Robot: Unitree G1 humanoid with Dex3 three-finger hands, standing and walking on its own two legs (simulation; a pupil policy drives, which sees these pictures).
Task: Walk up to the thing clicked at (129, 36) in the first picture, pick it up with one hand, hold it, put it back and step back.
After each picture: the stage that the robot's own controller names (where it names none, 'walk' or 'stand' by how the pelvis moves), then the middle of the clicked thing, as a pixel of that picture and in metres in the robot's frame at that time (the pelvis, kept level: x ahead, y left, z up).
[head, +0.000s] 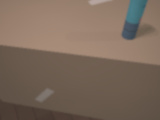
stand; (134, 14) +0.68 -0.20 +0.08
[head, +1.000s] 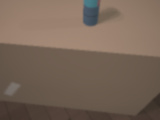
sink last; out of the picture +0.66 +0.01 +0.12
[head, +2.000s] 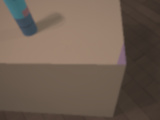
walk; (18, 8) +0.59 +0.30 +0.12
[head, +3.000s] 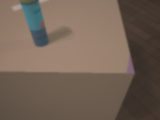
stand; (35, 20) +0.60 +0.24 +0.10
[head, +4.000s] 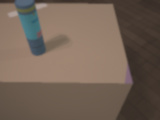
stand; (32, 29) +0.56 +0.24 +0.08
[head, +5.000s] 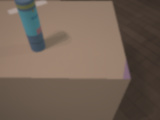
stand; (32, 26) +0.58 +0.25 +0.08
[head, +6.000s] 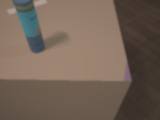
stand; (31, 27) +0.57 +0.25 +0.08
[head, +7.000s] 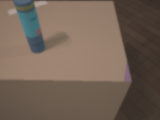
stand; (31, 27) +0.57 +0.25 +0.08
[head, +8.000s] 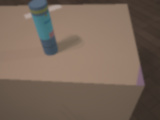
rise first; (45, 30) +0.57 +0.23 +0.08
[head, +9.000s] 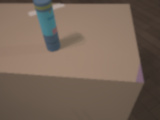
go down; (48, 26) +0.59 +0.22 +0.09
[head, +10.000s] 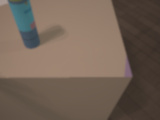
go down; (25, 20) +0.58 +0.21 +0.09
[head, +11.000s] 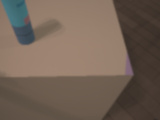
approach; (18, 14) +0.56 +0.22 +0.11
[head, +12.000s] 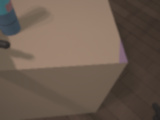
close in; out of the picture +0.57 +0.24 +0.14
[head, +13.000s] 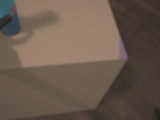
lift; (2, 2) +0.54 +0.21 +0.15
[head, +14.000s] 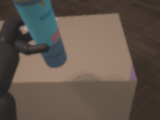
lift; (44, 29) +0.33 +0.11 +0.30
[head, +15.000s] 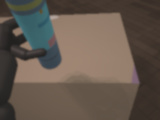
hold; (40, 33) +0.32 +0.13 +0.28
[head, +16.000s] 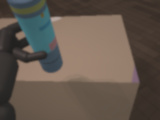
hold; (41, 37) +0.32 +0.13 +0.27
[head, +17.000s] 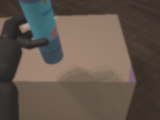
crouch; (43, 27) +0.37 +0.13 +0.27
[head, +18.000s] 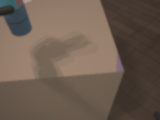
lower; out of the picture +0.49 +0.18 +0.27
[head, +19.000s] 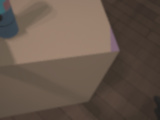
lower; out of the picture +0.54 +0.18 +0.15
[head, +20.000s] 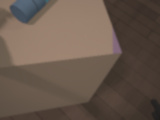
lower; out of the picture +0.65 +0.07 +0.06
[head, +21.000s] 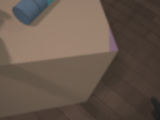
lower; out of the picture +0.65 +0.05 +0.06
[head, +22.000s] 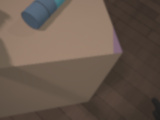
lower; out of the picture +0.62 +0.03 +0.06
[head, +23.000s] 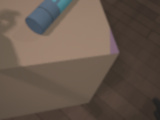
open; (55, 3) +0.61 +0.02 +0.06
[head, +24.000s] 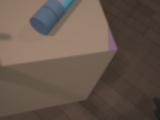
withdraw; (60, 3) +0.60 -0.01 +0.06
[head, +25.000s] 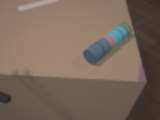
sink last; (108, 42) +0.56 -0.06 +0.03
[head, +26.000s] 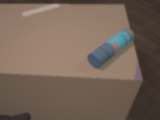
stand; (112, 46) +0.56 -0.07 +0.03
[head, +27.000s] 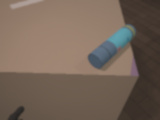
stand; (113, 45) +0.53 -0.10 +0.04
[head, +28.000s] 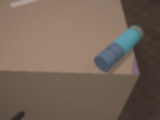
stand; (120, 46) +0.51 -0.12 +0.04
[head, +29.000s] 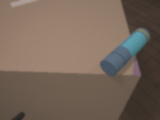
stand; (126, 50) +0.49 -0.14 +0.05
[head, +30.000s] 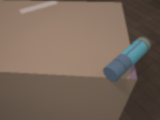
stand; (128, 57) +0.49 -0.16 -0.01
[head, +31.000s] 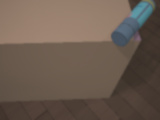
walk; (134, 21) +0.59 -0.19 +0.02
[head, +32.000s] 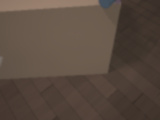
walk; out of the picture +0.87 -0.12 +0.01
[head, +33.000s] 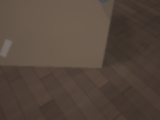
stand; out of the picture +1.08 -0.16 +0.01
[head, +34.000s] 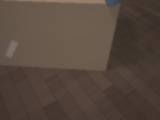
stand; out of the picture +1.06 -0.21 -0.01
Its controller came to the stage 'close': yes
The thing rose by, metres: 0.21
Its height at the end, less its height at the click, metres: -0.71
